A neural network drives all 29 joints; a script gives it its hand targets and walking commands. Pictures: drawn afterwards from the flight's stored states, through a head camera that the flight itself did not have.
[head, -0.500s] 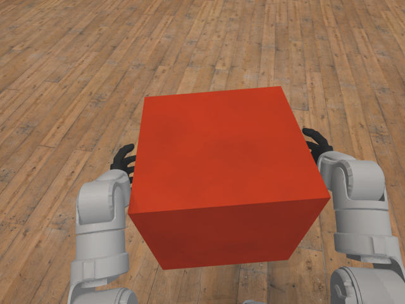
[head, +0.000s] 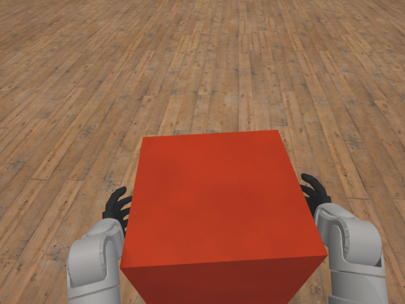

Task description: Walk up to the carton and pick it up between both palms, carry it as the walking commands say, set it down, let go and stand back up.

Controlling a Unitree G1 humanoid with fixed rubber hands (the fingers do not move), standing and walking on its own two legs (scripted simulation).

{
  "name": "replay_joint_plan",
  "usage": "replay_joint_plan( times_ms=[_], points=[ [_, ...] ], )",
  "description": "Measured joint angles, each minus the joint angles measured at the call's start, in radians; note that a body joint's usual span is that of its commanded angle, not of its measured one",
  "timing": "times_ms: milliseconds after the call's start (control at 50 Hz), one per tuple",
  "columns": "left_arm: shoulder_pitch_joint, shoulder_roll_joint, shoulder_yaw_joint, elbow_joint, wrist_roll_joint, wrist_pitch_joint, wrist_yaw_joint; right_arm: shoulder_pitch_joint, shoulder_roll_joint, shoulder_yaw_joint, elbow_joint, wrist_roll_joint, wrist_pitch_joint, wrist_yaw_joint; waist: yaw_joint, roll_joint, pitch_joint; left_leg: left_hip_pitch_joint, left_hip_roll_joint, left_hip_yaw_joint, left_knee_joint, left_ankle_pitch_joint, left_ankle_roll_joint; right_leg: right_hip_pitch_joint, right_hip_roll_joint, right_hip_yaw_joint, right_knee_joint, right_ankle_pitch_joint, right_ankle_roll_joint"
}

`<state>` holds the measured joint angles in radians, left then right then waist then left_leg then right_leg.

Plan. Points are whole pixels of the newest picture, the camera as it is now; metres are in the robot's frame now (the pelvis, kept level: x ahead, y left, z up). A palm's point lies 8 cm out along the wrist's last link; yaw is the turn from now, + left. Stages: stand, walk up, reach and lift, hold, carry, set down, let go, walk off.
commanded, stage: carry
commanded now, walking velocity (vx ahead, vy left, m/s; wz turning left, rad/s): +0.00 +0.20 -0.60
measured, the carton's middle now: (215, 223) +0.31 +0.00 +0.00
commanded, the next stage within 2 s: none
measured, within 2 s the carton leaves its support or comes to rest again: neither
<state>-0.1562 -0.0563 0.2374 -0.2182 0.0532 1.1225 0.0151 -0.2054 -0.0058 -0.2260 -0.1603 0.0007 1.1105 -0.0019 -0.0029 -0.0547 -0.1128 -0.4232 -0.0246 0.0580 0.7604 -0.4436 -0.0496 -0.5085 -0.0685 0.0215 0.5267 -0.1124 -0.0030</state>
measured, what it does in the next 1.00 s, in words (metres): steps to the left, turning right: left foot, then right foot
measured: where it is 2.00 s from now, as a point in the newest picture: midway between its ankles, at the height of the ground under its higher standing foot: outside the picture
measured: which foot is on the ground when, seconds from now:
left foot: up 0.00-0.04, down 0.06-0.38, up 0.40-0.72, down 0.74-1.00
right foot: down 0.00-0.08, up 0.10-0.36, down 0.38-0.74, up 0.76-1.00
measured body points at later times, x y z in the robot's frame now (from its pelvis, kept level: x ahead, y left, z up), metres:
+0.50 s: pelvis -0.04 +0.07 -0.01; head -0.06 +0.06 +0.44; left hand +0.26 +0.15 +0.05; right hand +0.13 -0.21 +0.05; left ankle -0.02 +0.17 -0.68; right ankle -0.07 -0.03 -0.73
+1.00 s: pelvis -0.04 +0.19 -0.01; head -0.05 +0.20 +0.44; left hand +0.28 +0.19 +0.06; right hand +0.05 -0.11 +0.06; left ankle +0.03 +0.25 -0.73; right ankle -0.12 +0.13 -0.70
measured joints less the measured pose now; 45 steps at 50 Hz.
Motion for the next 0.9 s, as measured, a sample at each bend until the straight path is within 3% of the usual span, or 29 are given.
replay_joint_plan(
  times_ms=[60, 80, 100, 140, 180, 220, 320, 380, 420, 500, 620, 720, 760, 820, 860, 900],
  points=[
    [0.05, -0.01, -0.013, -0.053, 0.004, 0.0, -0.007, 0.052, 0.011, -0.002, -0.051, 0.009, -0.002, 0.004, -0.005, -0.001, -0.013, 0.115, -0.005, 0.029, -0.214, 0.015, 0.025, -0.018, 0.013, 0.039, -0.007, 0.024, 0.028],
    [0.063, -0.005, -0.017, -0.065, 0.003, -0.002, -0.011, 0.067, 0.022, -0.002, -0.062, 0.009, -0.008, 0.006, -0.011, -0.007, -0.014, 0.13, -0.008, 0.04, -0.258, 0.081, 0.037, -0.027, 0.013, 0.049, 0.007, 0.014, 0.038],
    [0.083, 0.002, -0.02, -0.074, -0.002, -0.005, -0.014, 0.085, 0.035, 0.0, -0.072, 0.004, -0.012, 0.007, -0.015, 0.0, -0.02, 0.124, 0.001, 0.048, -0.254, 0.142, 0.053, -0.047, 0.019, 0.039, 0.059, -0.068, 0.041],
    [0.127, 0.016, -0.02, -0.089, -0.014, 0.0, -0.022, 0.128, 0.065, 0.008, -0.088, -0.013, -0.012, 0.008, -0.009, 0.026, -0.034, 0.123, 0.033, 0.073, -0.228, 0.145, 0.078, -0.098, 0.03, -0.022, 0.263, -0.225, 0.034],
    [0.146, 0.026, -0.021, -0.098, -0.029, 0.011, -0.028, 0.166, 0.081, 0.017, -0.121, -0.03, -0.002, 0.009, 0.0, 0.042, -0.038, 0.137, 0.059, 0.097, -0.226, 0.127, 0.087, -0.123, 0.027, -0.067, 0.446, -0.261, 0.027],
    [0.146, 0.034, -0.028, -0.108, -0.038, 0.017, -0.032, 0.184, 0.084, 0.021, -0.156, -0.038, 0.008, 0.01, 0.009, 0.053, -0.039, 0.139, 0.077, 0.119, -0.217, 0.116, 0.09, -0.11, 0.02, -0.096, 0.518, -0.263, 0.029],
    [0.117, 0.054, -0.035, -0.115, -0.045, 0.021, -0.036, 0.166, 0.077, 0.031, -0.184, -0.05, 0.018, 0.013, 0.013, 0.076, -0.048, 0.107, 0.121, 0.187, -0.139, 0.074, 0.096, 0.018, 0.028, -0.155, 0.389, -0.353, 0.015],
    [0.093, 0.06, -0.036, -0.106, -0.043, 0.028, -0.04, 0.157, 0.072, 0.034, -0.187, -0.057, 0.023, 0.013, 0.007, 0.077, -0.057, 0.074, 0.136, 0.233, -0.061, 0.033, 0.09, 0.147, 0.033, -0.175, 0.134, -0.245, -0.003],
    [0.076, 0.037, -0.048, -0.074, -0.024, 0.017, -0.041, 0.159, 0.044, 0.023, -0.173, -0.045, 0.016, 0.015, 0.008, 0.094, -0.054, 0.011, 0.147, 0.2, 0.048, -0.011, 0.049, 0.127, 0.043, -0.164, 0.134, -0.223, -0.019],
    [0.104, 0.002, -0.062, -0.071, 0.01, 0.014, -0.039, 0.162, 0.014, 0.012, -0.158, -0.017, 0.035, 0.018, -0.018, 0.068, -0.01, -0.103, 0.09, 0.07, 0.283, -0.057, -0.015, 0.128, 0.014, -0.119, 0.124, -0.215, -0.018],
    [0.147, -0.004, -0.046, -0.157, 0.004, 0.017, -0.039, 0.156, 0.024, 0.023, -0.188, -0.005, 0.032, 0.02, -0.016, 0.035, 0.01, -0.122, 0.084, 0.008, 0.181, 0.05, -0.041, 0.116, -0.012, -0.029, 0.042, -0.127, 0.018],
    [0.131, 0.005, -0.041, -0.176, -0.001, 0.023, -0.039, 0.143, 0.037, 0.016, -0.198, -0.006, 0.025, 0.021, 0.008, 0.004, -0.01, 0.008, 0.054, 0.038, -0.11, 0.072, -0.02, 0.055, -0.034, 0.05, 0.069, -0.111, 0.069],
    [0.123, 0.021, -0.038, -0.168, -0.006, 0.021, -0.04, 0.134, 0.052, 0.015, -0.188, -0.014, 0.019, 0.021, 0.007, 0.003, -0.021, 0.031, 0.056, 0.057, -0.191, 0.18, 0.013, 0.008, -0.026, 0.065, 0.139, -0.153, 0.069],
    [0.144, 0.06, -0.023, -0.135, -0.034, 0.025, -0.045, 0.155, 0.104, 0.027, -0.155, -0.054, 0.008, 0.017, 0.024, 0.011, -0.03, 0.021, 0.09, 0.1, -0.144, 0.17, 0.06, -0.084, 0.0, 0.001, 0.437, -0.337, 0.038],
    [0.146, 0.067, -0.026, -0.12, -0.048, 0.033, -0.048, 0.188, 0.118, 0.028, -0.173, -0.07, 0.013, 0.016, 0.033, 0.014, -0.029, 0.036, 0.105, 0.124, -0.156, 0.161, 0.071, -0.101, 0.003, -0.048, 0.57, -0.328, 0.031],
    [0.142, 0.065, -0.035, -0.12, -0.051, 0.032, -0.049, 0.208, 0.116, 0.025, -0.203, -0.07, 0.017, 0.015, 0.037, 0.02, -0.025, 0.042, 0.115, 0.147, -0.166, 0.164, 0.077, -0.082, 0.004, -0.089, 0.588, -0.313, 0.031]
  ],
)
